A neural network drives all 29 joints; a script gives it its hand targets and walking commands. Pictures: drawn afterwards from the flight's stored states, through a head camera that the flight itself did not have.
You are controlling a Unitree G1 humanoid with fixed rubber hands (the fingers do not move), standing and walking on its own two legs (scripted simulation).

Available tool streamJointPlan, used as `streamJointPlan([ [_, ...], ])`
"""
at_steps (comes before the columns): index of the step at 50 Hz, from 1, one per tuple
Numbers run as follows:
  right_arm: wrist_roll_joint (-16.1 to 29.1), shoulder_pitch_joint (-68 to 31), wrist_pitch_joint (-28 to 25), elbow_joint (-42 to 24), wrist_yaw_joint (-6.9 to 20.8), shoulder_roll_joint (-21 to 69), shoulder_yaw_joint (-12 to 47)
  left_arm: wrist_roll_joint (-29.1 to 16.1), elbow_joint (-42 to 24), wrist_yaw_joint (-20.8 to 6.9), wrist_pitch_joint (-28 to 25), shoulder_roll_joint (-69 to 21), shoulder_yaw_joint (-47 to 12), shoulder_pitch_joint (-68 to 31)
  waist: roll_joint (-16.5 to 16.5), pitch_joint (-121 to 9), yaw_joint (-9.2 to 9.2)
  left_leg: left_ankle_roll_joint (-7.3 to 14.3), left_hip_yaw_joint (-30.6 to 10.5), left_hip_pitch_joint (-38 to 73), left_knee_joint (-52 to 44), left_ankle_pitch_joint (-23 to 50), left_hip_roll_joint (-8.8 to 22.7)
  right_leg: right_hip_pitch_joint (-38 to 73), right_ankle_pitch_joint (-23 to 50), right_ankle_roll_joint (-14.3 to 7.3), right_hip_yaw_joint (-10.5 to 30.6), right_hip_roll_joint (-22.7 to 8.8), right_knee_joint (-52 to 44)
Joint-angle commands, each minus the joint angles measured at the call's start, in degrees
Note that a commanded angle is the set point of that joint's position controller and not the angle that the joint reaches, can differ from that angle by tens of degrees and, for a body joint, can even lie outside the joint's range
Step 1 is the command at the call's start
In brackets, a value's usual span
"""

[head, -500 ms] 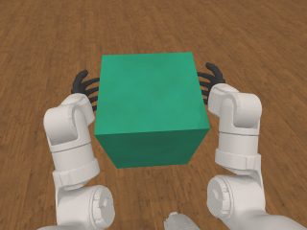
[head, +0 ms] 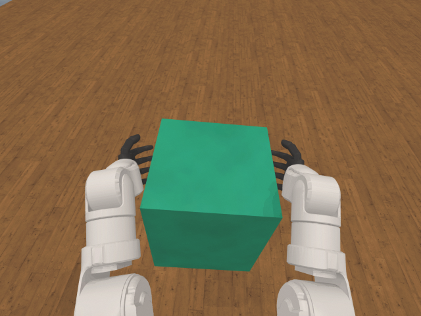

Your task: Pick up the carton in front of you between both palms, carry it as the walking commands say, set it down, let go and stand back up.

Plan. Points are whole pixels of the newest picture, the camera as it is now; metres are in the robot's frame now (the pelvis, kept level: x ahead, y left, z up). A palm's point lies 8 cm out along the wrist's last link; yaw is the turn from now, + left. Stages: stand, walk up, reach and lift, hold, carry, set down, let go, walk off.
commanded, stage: carry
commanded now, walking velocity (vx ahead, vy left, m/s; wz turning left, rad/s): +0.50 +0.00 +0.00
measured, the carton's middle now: (208, 199) +0.34 +0.02 +0.03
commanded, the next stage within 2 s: none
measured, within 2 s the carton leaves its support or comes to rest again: neither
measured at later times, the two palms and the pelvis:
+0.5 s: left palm (162, 111) +0.53 +0.13 +0.11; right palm (288, 112) +0.54 -0.16 +0.11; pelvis +0.30 -0.03 +0.02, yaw +2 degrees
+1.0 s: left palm (163, 58) +0.84 +0.18 +0.09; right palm (253, 65) +0.81 -0.11 +0.09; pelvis +0.59 +0.05 +0.02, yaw -1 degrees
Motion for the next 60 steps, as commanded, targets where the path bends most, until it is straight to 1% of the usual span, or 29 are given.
streamJointPlan([
  [1,14.2,-31.3,-1.6,-9.1,0.9,50.6,35.1,-15.1,-5.4,-5.3,-0.1,-59.1,-37.8,-30.3,8.4,-24.4,-3.09,10.9,-33.9,45.4,-9.4,16.3,22.5,-30.1,-1.2,-0.7,1.5,0.7,19.6],
  [2,15.7,-31.4,-2.3,-12.9,1.7,52.4,37.7,-15.3,-7.4,-5.6,-0.6,-60.5,-39.2,-27.8,4.0,-22.9,-3.04,8.6,-29.1,42.6,-10.3,17.8,21.3,-29.1,2.4,-0.7,1.8,-0.8,16.9],
  [3,17.1,-30.6,-3.0,-16.4,2.5,53.9,40.4,-15.6,-9.4,-5.9,-1.1,-61.5,-40.8,-25.1,3.8,-22.0,-2.93,6.9,-25.5,40.2,-11.4,18.5,19.9,-27.3,4.5,-0.6,1.8,-1.4,12.3],
  [6,20.7,-23.2,-4.0,-23.5,4.8,56.8,46.4,-14.3,-17.2,-5.9,-2.9,-60.9,-45.0,-16.6,8.2,-22.1,-2.82,4.9,-16.8,38.8,-13.0,23.5,16.9,-21.7,7.2,0.0,-1.5,0.3,0.8],
  [14,23.6,0.0,-0.6,-35.4,7.2,50.0,49.8,-14.9,-34.8,-6.1,-0.3,-55.2,-49.6,4.4,11.0,-16.5,-2.95,1.6,-5.8,36.5,-11.3,34.2,12.7,-9.3,24.8,-2.5,-8.2,4.2,-24.8],
  [16,22.8,4.5,1.2,-36.5,7.1,47.3,49.7,-15.3,-35.8,-6.6,1.5,-52.9,-49.5,8.4,8.1,-17.8,-2.11,-0.6,-1.1,29.5,-2.3,35.2,11.0,5.6,27.4,-4.0,-12.1,6.1,-29.7],
  [17,22.3,6.2,2.3,-36.9,7.1,45.5,49.6,-15.2,-35.5,-6.9,2.5,-51.7,-49.1,10.5,6.6,-19.6,-1.59,-2.1,0.6,20.9,4.4,28.3,9.8,16.7,24.2,-5.1,-10.0,4.0,-27.6],
  [18,21.9,6.3,3.4,-37.5,7.0,43.5,49.3,-14.8,-34.9,-7.1,3.5,-49.7,-48.2,13.3,-1.4,-22.0,-0.33,-3.7,2.1,11.2,17.0,8.8,7.9,25.2,20.7,-6.8,5.0,-6.9,-27.6],
  [19,21.5,6.8,4.5,-37.9,6.8,42.5,49.3,-14.4,-33.7,-7.2,4.1,-48.1,-47.7,12.6,-14.1,-21.5,-0.17,-5.5,-0.3,-9.7,30.2,-12.8,0.5,37.1,17.5,-15.7,27.9,-18.9,-31.1],
  [20,21.8,5.7,5.2,-38.2,6.9,41.7,49.4,-15.0,-33.6,-7.5,4.7,-47.7,-47.7,12.9,-12.9,-18.8,-0.33,-4.2,-6.1,-17.3,38.3,-20.5,1.9,35.2,17.8,-18.0,31.6,-20.6,-33.3],
  [21,22.0,4.8,5.6,-37.8,7.1,42.4,49.5,-15.6,-34.1,-7.8,5.1,-48.3,-48.2,11.9,-9.0,-15.7,-0.44,-3.1,-8.0,-18.4,39.8,-20.0,4.1,30.3,21.8,-17.0,26.8,-19.0,-33.7],
  [22,21.8,4.2,5.7,-36.9,7.3,43.7,49.3,-16.1,-34.7,-8.2,5.4,-49.4,-48.7,9.8,-3.5,-13.9,-0.62,-2.8,-8.6,-17.6,38.1,-16.8,6.1,25.4,22.5,-15.4,22.1,-17.7,-34.7],
  [23,21.7,4.5,5.6,-36.2,7.5,45.0,49.4,-17.0,-35.5,-8.6,5.5,-50.4,-49.5,8.2,-0.5,-12.0,-0.81,-2.9,-8.9,-15.3,34.2,-13.8,8.0,20.1,20.1,-13.4,17.9,-16.6,-36.7],
  [25,21.3,4.8,5.3,-35.6,7.6,46.6,49.2,-18.4,-36.6,-9.2,5.6,-51.4,-50.9,6.0,-2.4,-10.6,-1.03,-3.8,-6.8,-10.1,25.7,-9.5,7.9,13.1,13.4,-10.8,10.4,-13.9,-40.5],
  [27,20.5,5.4,5.0,-35.3,7.3,46.8,49.0,-19.2,-36.6,-9.6,5.6,-51.1,-51.5,6.2,-5.0,-8.8,-1.11,-4.8,-4.8,-9.4,18.8,-5.7,7.8,10.7,9.9,-11.2,7.0,-12.8,-43.3],
  [29,20.0,6.3,4.9,-35.4,6.8,46.3,48.9,-19.4,-36.8,-9.7,5.6,-50.3,-51.7,6.9,-5.1,-6.9,-1.09,-5.3,-3.2,-8.6,11.7,-0.7,7.6,10.2,10.9,-11.0,4.0,-12.1,-44.3],
  [34,20.2,7.3,5.4,-37.0,5.7,43.1,49.2,-18.1,-36.8,-8.7,6.0,-46.8,-50.2,9.9,-6.1,-3.4,-0.65,-5.0,0.4,-7.5,2.4,7.4,6.2,12.9,18.8,-9.3,-2.1,-9.4,-42.8],
  [38,20.8,7.4,6.2,-37.0,5.4,39.8,48.7,-16.5,-35.3,-7.5,6.6,-44.2,-48.5,11.6,-7.7,-1.5,-0.26,-3.8,3.1,-4.5,-1.9,5.9,5.5,16.8,26.6,-8.4,-3.7,-9.7,-38.4],
  [40,20.8,8.5,6.2,-36.1,5.4,39.4,48.1,-16.3,-35.0,-7.2,6.8,-44.0,-48.7,11.9,-6.6,-4.3,-1.15,-3.0,7.3,6.1,-4.7,1.3,2.0,15.6,37.3,-6.6,-7.7,-7.8,-27.3],
  [41,20.7,9.9,6.2,-35.2,5.4,39.4,47.7,-16.2,-35.0,-7.1,6.8,-44.0,-49.1,12.5,-4.2,-8.7,-2.06,-2.5,7.2,18.7,-3.9,-1.2,1.4,10.3,40.2,-4.8,-10.6,-5.6,-16.8],
  [42,20.4,10.9,5.9,-34.7,5.5,39.2,47.2,-16.3,-35.8,-7.0,6.9,-43.6,-49.5,12.3,3.6,-12.7,-3.19,0.3,-9.4,30.4,-8.8,-10.9,11.4,-1.2,31.2,-1.8,-11.2,-2.2,-2.8],
  [43,20.3,10.7,5.3,-34.0,5.7,40.0,47.1,-16.7,-37.6,-7.1,6.9,-44.2,-50.4,10.8,18.7,-17.7,-3.61,7.6,-33.2,41.5,-14.8,-11.3,24.1,-16.1,12.0,0.3,-9.1,4.4,13.9],
  [44,21.0,10.6,4.9,-34.7,6.2,42.4,47.4,-17.4,-37.1,-7.6,6.5,-46.6,-51.7,9.8,18.1,-16.4,-3.11,8.4,-36.2,41.6,-16.3,0.2,24.8,-23.6,-0.1,-1.2,-2.4,4.5,21.5],
  [45,21.9,9.5,4.2,-36.5,6.9,44.9,48.5,-17.7,-36.4,-8.3,5.8,-49.9,-52.6,10.3,13.7,-16.4,-3.14,7.6,-30.0,39.0,-14.4,6.5,23.2,-24.4,0.7,-2.5,0.4,1.3,24.3],
  [46,22.5,8.6,3.4,-38.0,7.3,47.4,49.5,-17.6,-35.8,-8.8,5.1,-52.3,-52.5,11.8,7.5,-16.6,-3.00,5.9,-25.8,36.1,-13.6,7.0,22.2,-23.9,3.6,-3.2,1.4,-0.9,23.0],
  [47,22.7,5.7,2.5,-38.6,8.1,49.7,50.1,-17.7,-35.0,-9.5,4.2,-55.5,-52.8,11.0,4.6,-15.5,-2.66,4.1,-21.6,31.6,-14.8,5.5,21.3,-22.3,7.0,-3.6,2.0,-2.5,19.2],
  [49,23.9,3.1,1.1,-39.9,9.2,52.0,51.5,-17.2,-33.6,-10.2,2.7,-59.0,-52.9,12.5,7.0,-14.8,-2.21,2.1,-15.2,25.2,-18.4,-2.3,19.1,-17.9,10.9,-3.6,0.4,-2.9,12.6],
  [52,25.0,3.9,0.1,-39.6,10.3,52.4,52.7,-15.7,-33.4,-10.2,1.3,-60.1,-52.7,14.8,9.0,-12.4,-2.38,3.3,-10.7,23.3,-22.8,-7.6,18.1,-18.2,14.9,-2.4,-2.5,-2.7,3.0],
  [60,23.9,6.4,2.4,-41.5,8.6,45.2,51.6,-16.9,-37.9,-8.8,3.4,-53.1,-52.8,14.5,8.8,-4.7,-2.88,2.9,-2.6,26.1,-22.0,3.3,15.6,-16.6,25.1,-2.1,-8.0,-0.6,-17.6],
])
